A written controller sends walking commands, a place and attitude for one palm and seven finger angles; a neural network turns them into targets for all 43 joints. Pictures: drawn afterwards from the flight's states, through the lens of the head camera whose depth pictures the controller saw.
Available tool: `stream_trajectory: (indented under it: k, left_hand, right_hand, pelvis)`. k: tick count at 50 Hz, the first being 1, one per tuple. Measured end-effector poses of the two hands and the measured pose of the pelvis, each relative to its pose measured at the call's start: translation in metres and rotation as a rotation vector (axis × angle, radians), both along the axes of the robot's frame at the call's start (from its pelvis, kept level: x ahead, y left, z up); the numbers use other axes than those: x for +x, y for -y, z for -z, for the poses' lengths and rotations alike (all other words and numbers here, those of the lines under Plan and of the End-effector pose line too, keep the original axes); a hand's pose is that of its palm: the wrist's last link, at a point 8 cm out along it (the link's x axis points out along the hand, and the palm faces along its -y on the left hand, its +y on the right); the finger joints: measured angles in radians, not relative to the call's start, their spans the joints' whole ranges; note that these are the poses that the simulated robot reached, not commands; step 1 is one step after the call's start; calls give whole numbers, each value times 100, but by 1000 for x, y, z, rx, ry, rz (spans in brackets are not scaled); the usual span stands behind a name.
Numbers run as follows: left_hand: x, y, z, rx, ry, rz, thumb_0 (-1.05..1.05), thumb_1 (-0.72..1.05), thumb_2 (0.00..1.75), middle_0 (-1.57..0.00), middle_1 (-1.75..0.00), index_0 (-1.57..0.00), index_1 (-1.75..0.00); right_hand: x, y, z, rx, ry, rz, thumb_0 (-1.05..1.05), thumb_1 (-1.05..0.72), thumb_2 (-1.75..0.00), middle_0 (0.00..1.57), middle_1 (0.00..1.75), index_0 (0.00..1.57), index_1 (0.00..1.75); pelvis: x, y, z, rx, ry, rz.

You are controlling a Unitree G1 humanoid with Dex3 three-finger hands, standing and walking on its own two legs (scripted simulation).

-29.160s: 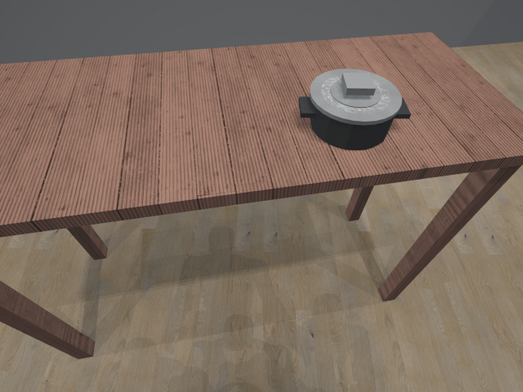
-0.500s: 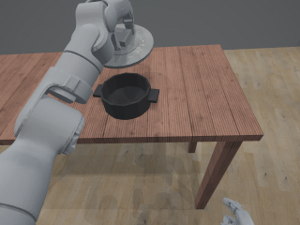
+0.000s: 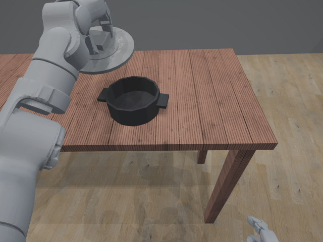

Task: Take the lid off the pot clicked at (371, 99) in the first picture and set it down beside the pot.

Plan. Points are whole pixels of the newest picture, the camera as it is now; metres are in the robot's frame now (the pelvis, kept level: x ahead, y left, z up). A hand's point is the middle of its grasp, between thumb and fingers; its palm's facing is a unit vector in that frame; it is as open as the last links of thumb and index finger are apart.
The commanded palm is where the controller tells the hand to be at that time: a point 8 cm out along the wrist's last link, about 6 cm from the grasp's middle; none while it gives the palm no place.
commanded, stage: move the lid sideways beside the pot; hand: left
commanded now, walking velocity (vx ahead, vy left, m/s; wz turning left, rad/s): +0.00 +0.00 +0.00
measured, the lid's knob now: (96, 39) +0.49 +0.15 +0.28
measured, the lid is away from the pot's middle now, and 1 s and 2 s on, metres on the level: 0.06 0.18 0.22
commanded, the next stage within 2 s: lower the lid onto the table in 1.58 s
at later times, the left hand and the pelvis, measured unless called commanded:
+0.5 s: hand (65, 35) +0.47 +0.21 +0.30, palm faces -0.14 -0.06 -0.99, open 8.6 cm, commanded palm +0.44 +0.21 +0.37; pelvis +0.00 +0.01 +0.00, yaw +0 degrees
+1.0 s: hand (38, 39) +0.46 +0.26 +0.30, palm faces -0.14 -0.05 -0.99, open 8.6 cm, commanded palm +0.44 +0.26 +0.37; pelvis +0.00 +0.01 +0.00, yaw +1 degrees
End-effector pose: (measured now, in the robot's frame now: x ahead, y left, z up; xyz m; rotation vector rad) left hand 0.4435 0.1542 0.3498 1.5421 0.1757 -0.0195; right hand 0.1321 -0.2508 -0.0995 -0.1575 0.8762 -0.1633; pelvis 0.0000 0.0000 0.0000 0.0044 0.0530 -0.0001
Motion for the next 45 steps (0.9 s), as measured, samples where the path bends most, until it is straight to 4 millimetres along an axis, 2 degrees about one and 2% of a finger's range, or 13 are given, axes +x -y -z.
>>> stream_trajectory:
  k: [7,15,26,34,45]
  left_hand:
    - [1,-14,-4,-20,-16,-45,2,2,104,-77,-95,-66,-82]
    - [7,-29,2,7,-27,-62,2,2,104,-77,-95,-66,-82]
    - [11,-57,-3,-9,-25,-112,2,3,104,-77,-96,-66,-82]
    - [10,-73,6,-4,-42,-124,2,3,104,-77,-96,-66,-82]
    - [5,-98,-1,-3,-32,-183,2,3,104,-77,-95,-66,-82]
  right_hand:
    - [2,-7,1,16,-6,-6,1,-90,-90,20,30,20,30]
    - [-6,-13,6,26,-35,2,1,-90,-90,20,30,20,30]
    - [-20,-8,10,20,-96,30,1,-90,-90,21,30,20,30]
    - [-17,-5,6,3,-101,33,1,-90,-90,20,30,20,30]
    - [-11,-9,5,7,-96,27,0,-90,-90,20,30,20,30]
  pelvis:
    - [-3,-3,1,-2,-3,-3]
    - [-2,-5,1,-4,-18,-2]
    - [4,-9,0,-8,-27,2]
    - [3,-10,0,-11,-29,-3]
    - [2,-11,0,-14,-36,-7]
